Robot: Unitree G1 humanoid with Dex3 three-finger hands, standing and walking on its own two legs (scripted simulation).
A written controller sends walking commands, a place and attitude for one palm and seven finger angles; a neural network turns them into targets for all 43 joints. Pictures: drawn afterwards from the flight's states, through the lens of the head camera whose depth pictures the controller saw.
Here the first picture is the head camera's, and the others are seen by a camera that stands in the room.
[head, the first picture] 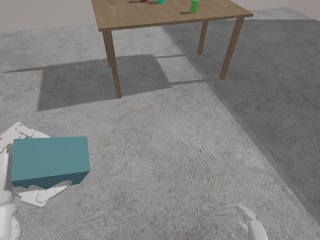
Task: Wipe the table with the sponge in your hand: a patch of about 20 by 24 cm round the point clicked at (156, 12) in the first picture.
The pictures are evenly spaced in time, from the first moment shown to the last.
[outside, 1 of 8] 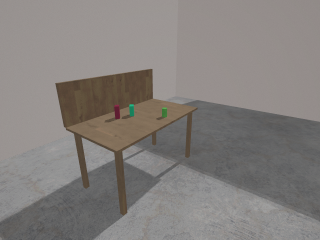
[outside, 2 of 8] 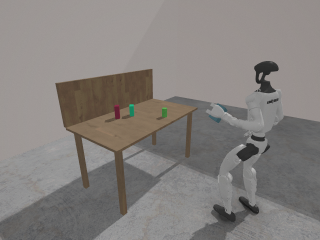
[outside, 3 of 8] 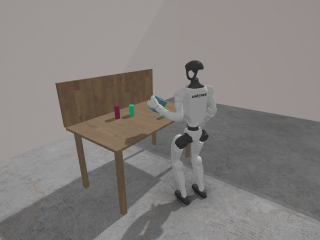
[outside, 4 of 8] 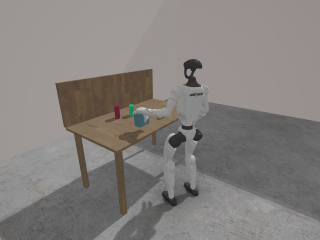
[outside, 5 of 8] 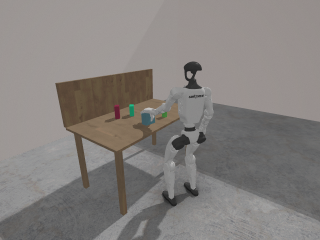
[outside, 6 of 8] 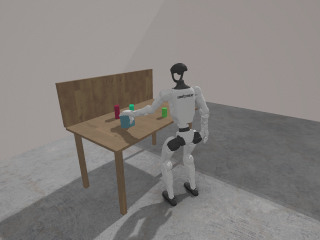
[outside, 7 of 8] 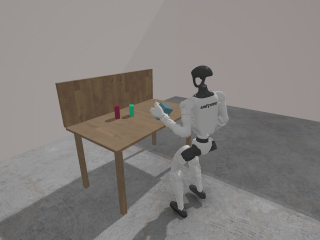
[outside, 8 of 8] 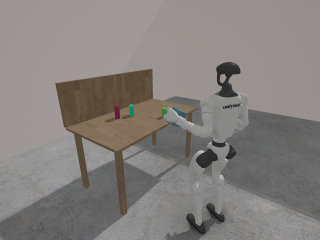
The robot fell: no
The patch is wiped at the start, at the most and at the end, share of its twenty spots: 0.00 1.00 1.00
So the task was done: yes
